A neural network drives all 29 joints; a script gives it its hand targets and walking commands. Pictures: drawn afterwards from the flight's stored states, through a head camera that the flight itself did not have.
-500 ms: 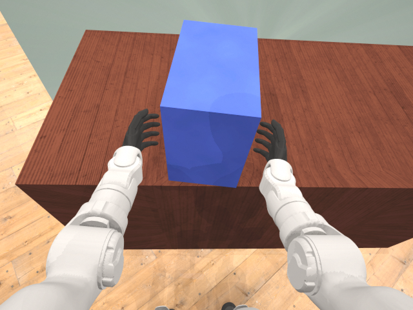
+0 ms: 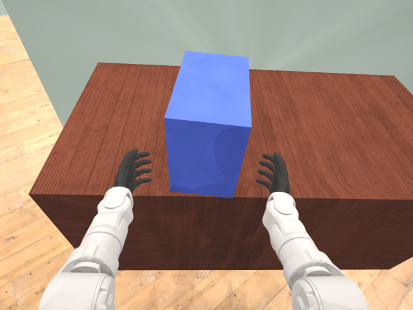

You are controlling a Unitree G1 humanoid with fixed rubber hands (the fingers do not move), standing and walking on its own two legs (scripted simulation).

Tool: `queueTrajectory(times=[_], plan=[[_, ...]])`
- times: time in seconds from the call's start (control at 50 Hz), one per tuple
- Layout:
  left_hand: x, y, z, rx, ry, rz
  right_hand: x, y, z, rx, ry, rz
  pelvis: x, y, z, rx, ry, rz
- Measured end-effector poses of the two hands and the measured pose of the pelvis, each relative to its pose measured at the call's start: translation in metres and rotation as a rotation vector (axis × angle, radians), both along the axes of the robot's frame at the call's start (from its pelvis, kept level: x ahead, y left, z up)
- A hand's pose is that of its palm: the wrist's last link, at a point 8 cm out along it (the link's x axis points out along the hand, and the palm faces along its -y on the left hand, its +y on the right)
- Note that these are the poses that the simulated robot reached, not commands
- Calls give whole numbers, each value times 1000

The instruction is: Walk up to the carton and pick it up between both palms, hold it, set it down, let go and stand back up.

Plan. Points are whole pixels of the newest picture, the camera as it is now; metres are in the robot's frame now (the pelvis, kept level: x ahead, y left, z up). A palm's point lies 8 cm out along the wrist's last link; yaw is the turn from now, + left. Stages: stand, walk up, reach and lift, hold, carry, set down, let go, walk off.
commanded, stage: set down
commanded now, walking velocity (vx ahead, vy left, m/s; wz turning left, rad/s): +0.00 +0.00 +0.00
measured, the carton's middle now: (209, 124) +0.58 -0.05 +0.01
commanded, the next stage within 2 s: none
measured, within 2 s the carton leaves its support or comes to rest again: neither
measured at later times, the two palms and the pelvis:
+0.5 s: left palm (116, 225) +0.30 +0.17 -0.02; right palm (282, 233) +0.26 -0.17 -0.02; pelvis +0.01 +0.00 +0.00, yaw +0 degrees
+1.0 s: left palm (107, 247) +0.26 +0.18 -0.03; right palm (296, 246) +0.24 -0.20 -0.03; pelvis +0.03 -0.01 +0.01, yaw +0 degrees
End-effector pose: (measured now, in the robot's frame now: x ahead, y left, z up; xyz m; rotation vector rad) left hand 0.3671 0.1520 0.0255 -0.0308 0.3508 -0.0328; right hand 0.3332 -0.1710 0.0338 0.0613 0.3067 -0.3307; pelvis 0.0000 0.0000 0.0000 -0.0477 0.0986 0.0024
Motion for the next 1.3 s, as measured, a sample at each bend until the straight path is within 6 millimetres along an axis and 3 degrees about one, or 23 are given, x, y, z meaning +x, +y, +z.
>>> queueTrajectory(times=[0.22,0.5,0.66,0.86,1.08,1.3], plan=[[-35,10,-32,-11,68,28,-48,-1,-42,18,100,-33,0,-1,1,2,-32,2],[-65,18,-45,-4,45,15,-73,-2,-51,-14,74,-26,5,-1,3,1,-34,2],[-91,27,-53,1,80,24,-99,-9,-62,-21,105,-33,15,-1,6,3,-74,4],[-109,31,-60,23,123,31,-102,-24,-66,-44,131,16,24,-6,8,9,-113,6],[-105,31,-55,46,131,46,-95,-33,-67,-38,145,33,42,-14,11,21,-134,7],[-117,33,-66,58,217,56,-107,-36,-82,-49,238,74,59,-19,14,28,-134,7]])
